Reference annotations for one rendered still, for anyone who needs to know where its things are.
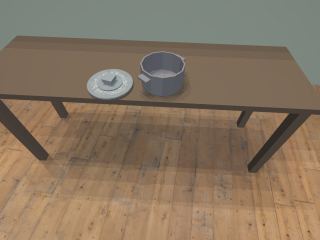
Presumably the lid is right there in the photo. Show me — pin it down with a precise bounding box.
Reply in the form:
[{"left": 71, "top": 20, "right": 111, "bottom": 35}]
[{"left": 87, "top": 69, "right": 133, "bottom": 100}]

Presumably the knob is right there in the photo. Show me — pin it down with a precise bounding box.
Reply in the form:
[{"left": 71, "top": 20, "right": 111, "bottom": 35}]
[{"left": 101, "top": 73, "right": 117, "bottom": 85}]

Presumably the table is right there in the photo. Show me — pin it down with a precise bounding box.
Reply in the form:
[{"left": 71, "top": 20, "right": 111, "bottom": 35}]
[{"left": 0, "top": 35, "right": 320, "bottom": 173}]

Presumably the pot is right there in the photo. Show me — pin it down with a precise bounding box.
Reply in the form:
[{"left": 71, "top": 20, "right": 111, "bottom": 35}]
[{"left": 137, "top": 51, "right": 186, "bottom": 96}]

